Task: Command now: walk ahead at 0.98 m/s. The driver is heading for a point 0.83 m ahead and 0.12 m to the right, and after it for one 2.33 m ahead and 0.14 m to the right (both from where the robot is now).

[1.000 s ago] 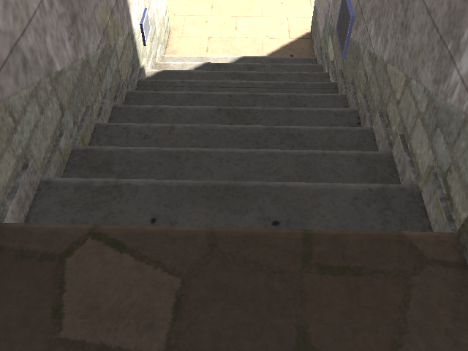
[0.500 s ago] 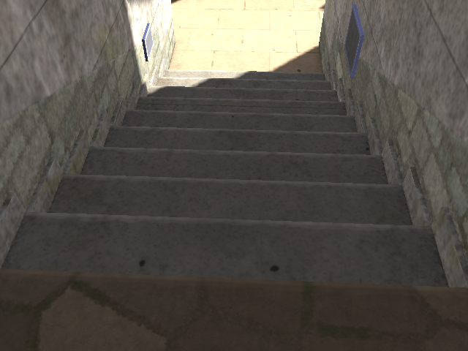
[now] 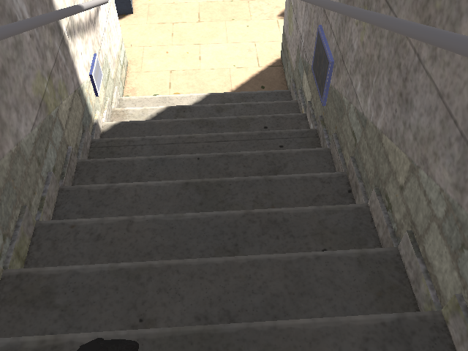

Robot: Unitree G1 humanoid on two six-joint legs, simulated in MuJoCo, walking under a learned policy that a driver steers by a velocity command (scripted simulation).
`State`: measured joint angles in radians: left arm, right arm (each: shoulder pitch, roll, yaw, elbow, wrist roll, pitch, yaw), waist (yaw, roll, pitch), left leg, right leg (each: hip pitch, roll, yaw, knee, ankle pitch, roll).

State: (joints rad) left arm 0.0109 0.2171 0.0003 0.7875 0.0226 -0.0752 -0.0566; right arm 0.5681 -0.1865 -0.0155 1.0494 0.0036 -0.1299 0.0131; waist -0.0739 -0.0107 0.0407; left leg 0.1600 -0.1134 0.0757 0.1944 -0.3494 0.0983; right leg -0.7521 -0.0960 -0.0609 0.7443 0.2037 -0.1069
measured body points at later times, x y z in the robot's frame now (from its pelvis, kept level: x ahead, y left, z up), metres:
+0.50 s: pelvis +0.46 +0.01 -0.12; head +0.45 +0.02 +0.33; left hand +0.38 +0.29 -0.26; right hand +0.61 -0.23 -0.23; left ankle +0.49 +0.09 -0.86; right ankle +0.27 -0.10 -0.65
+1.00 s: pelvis +0.88 -0.04 -0.34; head +0.89 -0.04 +0.11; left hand +0.90 +0.22 -0.48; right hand +0.95 -0.32 -0.45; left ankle +1.01 +0.12 -0.98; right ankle +0.81 -0.06 -1.03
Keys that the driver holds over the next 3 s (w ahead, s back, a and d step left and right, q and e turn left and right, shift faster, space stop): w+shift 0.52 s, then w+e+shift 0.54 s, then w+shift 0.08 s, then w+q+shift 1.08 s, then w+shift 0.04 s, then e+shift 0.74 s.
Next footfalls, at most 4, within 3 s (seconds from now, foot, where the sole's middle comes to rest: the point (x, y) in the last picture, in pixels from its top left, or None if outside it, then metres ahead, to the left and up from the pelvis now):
0.08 right None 0.25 -0.10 -0.77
0.48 left None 0.51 0.09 -0.92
0.82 right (244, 281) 0.85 -0.06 -1.07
1.18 left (219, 224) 1.22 0.02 -1.22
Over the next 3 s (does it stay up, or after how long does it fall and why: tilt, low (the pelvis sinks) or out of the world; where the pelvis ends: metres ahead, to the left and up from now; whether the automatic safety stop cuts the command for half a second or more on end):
stays up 2.75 -0.10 -1.20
